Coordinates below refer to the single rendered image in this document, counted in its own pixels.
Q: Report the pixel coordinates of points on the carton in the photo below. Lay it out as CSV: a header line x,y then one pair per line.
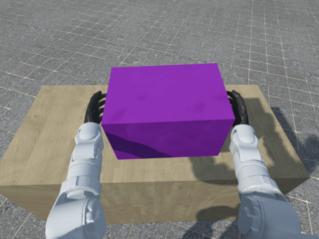
x,y
167,111

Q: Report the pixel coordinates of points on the robot left hand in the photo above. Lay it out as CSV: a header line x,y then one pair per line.
x,y
93,112

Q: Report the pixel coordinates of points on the robot right hand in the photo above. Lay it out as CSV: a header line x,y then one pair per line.
x,y
238,107

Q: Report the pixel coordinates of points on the right robot upper arm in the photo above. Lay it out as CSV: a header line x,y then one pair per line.
x,y
266,218

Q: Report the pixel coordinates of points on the robot right forearm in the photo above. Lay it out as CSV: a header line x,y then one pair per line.
x,y
250,168

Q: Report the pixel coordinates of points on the pedestal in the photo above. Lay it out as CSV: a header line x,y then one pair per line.
x,y
151,190

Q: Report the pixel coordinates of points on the robot left forearm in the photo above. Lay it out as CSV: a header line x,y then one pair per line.
x,y
83,178

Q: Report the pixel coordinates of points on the left robot upper arm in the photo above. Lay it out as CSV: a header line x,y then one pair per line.
x,y
80,219

